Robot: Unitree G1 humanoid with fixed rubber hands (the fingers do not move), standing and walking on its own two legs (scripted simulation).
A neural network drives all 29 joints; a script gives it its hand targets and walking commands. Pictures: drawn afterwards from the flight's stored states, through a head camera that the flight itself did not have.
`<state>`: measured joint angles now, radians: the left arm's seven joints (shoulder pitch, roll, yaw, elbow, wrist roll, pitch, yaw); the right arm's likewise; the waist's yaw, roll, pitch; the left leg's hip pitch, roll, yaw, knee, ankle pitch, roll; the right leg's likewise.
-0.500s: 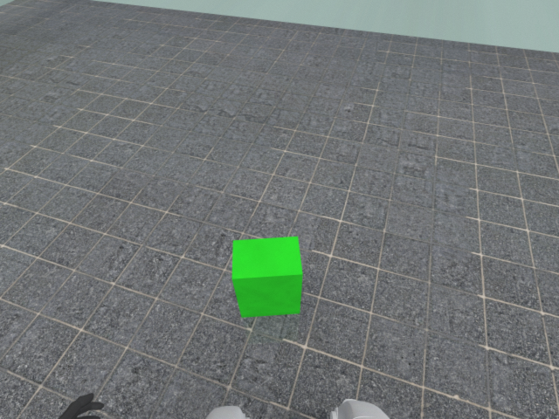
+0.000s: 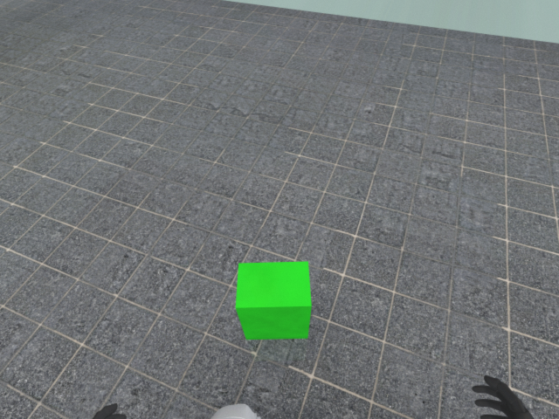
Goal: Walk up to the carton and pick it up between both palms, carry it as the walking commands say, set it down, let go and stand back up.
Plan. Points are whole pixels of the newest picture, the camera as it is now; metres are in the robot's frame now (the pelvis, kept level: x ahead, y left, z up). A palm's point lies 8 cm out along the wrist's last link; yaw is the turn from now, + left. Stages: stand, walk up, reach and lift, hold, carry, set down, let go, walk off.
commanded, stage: walk up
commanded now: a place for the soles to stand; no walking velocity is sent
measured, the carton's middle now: (275, 303) +0.52 +0.07 -0.60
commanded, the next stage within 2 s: none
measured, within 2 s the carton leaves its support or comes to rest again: neither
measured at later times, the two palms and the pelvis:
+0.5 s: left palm out of the picture +0.11 +0.31 -0.08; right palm out of the picture +0.09 -0.30 -0.08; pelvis +0.00 +0.01 +0.03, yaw -2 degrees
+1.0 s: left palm out of the picture +0.11 +0.42 -0.08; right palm out of the picture +0.12 -0.26 -0.07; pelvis +0.05 +0.08 +0.02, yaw +0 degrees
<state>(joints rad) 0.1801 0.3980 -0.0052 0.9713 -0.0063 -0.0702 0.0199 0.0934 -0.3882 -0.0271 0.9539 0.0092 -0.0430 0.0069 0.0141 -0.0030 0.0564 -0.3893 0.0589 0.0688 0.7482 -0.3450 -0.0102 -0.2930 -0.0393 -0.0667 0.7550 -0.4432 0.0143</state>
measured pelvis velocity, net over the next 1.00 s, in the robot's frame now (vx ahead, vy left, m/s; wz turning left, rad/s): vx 0.05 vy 0.08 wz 0.01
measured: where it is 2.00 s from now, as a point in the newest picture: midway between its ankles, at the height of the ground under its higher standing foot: outside the picture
